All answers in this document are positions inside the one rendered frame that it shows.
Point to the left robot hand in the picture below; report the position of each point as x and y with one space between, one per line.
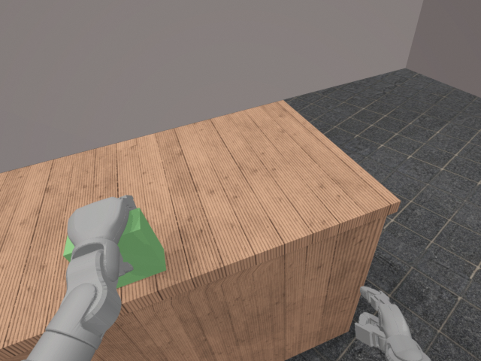
106 218

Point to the right robot hand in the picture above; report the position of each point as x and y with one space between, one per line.
373 330

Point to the right robot forearm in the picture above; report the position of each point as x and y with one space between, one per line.
403 348

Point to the sponge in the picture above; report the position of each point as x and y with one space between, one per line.
138 246

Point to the left robot forearm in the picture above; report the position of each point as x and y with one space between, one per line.
90 307

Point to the table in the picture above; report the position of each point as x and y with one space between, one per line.
268 228

